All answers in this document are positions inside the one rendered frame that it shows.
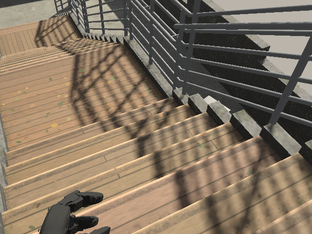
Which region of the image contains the left robot hand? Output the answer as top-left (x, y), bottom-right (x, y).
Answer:
top-left (38, 190), bottom-right (111, 234)

